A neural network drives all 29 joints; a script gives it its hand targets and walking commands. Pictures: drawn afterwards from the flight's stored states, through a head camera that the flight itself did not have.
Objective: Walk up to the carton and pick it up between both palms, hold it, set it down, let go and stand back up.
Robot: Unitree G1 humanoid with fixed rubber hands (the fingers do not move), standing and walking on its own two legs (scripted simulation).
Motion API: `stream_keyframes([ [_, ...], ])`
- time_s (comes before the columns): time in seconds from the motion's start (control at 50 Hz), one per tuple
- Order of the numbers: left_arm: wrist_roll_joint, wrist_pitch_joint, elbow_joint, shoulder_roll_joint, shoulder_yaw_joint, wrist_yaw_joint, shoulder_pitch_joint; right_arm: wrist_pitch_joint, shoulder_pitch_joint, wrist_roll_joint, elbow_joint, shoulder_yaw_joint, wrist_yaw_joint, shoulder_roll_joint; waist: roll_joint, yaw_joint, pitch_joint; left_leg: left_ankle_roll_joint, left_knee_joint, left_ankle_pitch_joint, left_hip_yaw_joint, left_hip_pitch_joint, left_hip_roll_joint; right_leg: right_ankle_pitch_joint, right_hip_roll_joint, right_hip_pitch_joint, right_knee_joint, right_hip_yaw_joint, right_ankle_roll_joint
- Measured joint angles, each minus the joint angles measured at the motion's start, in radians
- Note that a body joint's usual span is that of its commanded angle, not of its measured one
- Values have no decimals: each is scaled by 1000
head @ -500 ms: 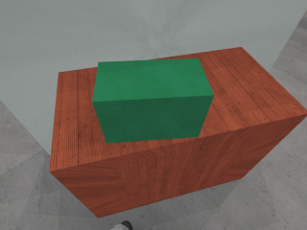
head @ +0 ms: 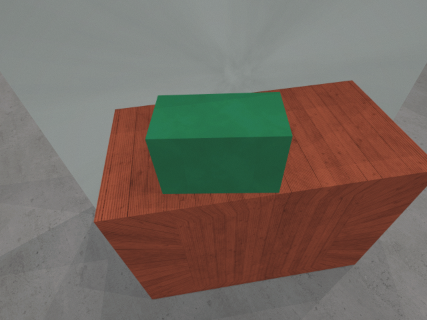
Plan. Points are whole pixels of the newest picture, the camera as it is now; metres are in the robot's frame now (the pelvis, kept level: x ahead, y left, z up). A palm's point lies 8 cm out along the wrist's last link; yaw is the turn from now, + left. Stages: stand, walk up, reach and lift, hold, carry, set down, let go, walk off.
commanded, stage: walk up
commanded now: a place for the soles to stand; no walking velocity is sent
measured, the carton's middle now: (219, 144) +0.55 +0.00 +0.00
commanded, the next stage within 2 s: none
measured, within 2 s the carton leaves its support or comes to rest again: neither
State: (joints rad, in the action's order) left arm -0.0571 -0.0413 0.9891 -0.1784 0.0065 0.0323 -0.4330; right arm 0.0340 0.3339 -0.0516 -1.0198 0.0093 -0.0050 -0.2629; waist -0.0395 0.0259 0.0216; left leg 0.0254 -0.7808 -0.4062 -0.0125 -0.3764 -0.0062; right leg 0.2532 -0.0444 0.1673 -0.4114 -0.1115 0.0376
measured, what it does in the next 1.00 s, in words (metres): steps on the spot: left foot, then right foot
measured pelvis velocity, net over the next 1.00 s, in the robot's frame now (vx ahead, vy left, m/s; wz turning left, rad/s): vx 0.06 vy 0.02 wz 0.04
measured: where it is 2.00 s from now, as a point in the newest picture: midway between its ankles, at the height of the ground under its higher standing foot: outside the picture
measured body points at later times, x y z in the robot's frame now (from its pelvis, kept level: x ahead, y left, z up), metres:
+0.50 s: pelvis +0.08 +0.06 +0.00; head +0.11 +0.09 +0.45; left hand +0.10 +0.31 -0.17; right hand +0.06 -0.18 -0.14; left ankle +0.09 +0.15 -0.74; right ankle +0.13 -0.11 -0.69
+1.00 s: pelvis +0.06 +0.02 -0.01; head +0.10 +0.02 +0.44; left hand +0.12 +0.27 -0.16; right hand +0.16 -0.23 -0.15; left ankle +0.05 +0.14 -0.75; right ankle +0.10 -0.07 -0.74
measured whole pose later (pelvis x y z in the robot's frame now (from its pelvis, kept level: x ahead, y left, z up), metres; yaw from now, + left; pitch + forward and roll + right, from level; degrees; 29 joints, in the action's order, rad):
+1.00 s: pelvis +0.06 +0.02 -0.01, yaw +2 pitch -1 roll +0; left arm -0.01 0.03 0.96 -0.22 -0.01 0.02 -0.17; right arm 0.00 0.17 -0.01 -0.94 -0.01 0.06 -0.24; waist -0.01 0.01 0.11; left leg -0.02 -0.54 -0.28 0.01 -0.22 0.03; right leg 0.22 0.03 0.28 -0.52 -0.05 0.05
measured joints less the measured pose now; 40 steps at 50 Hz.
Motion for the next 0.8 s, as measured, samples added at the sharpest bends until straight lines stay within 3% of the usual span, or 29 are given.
stream_keyframes([
  [0.08,-1,7,23,-26,3,-5,-23,-23,-20,1,26,-6,-4,24,30,21,5,-16,97,-8,19,16,16,39,-24,-36,-24,-10,-5],
  [0.14,5,26,45,-44,-4,-15,-40,-55,-32,6,54,-4,1,32,42,21,6,-29,229,143,34,66,16,102,-44,-48,-100,-14,-19],
  [0.18,10,40,58,-58,-12,-23,-35,-71,-37,7,59,0,11,47,65,13,16,-47,201,221,48,73,-5,175,-70,-35,-199,3,-25],
  [0.26,16,75,43,-71,-21,-26,8,-62,-3,33,63,-16,35,88,70,-13,0,-73,191,131,49,99,3,353,-14,89,-414,53,-32],
  [0.36,21,56,12,-84,-27,-25,111,-60,55,39,46,-32,50,110,60,-57,50,-69,326,197,8,171,17,217,2,222,-431,90,-34],
  [0.48,33,70,12,-85,-21,-11,182,-51,72,48,22,-38,53,117,78,-42,93,-67,324,180,-5,190,2,38,-1,258,-430,132,-37],
  [0.56,36,93,17,-72,-20,1,197,-36,26,41,44,-32,55,102,86,-31,76,-61,276,142,9,171,-15,33,14,200,-381,115,-45],
  [0.62,34,95,14,-60,-21,9,209,-31,-33,33,69,-27,54,81,80,-23,63,-54,226,109,30,146,-23,41,24,121,-251,94,-45],
  [0.7,36,75,9,-26,-18,10,234,-33,-112,30,95,-23,48,38,-6,-28,69,-42,146,98,12,103,23,43,71,73,-144,64,-3],
  [0.8,58,65,1,-43,-12,-4,245,-26,-134,31,105,-32,60,41,15,-25,48,-53,96,-24,9,93,14,26,53,75,-126,65,17],
])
